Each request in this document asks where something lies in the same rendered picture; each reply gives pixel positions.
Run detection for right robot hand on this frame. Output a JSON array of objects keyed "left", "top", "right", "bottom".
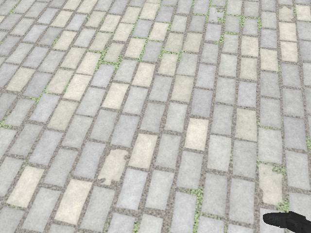
[{"left": 262, "top": 211, "right": 311, "bottom": 233}]

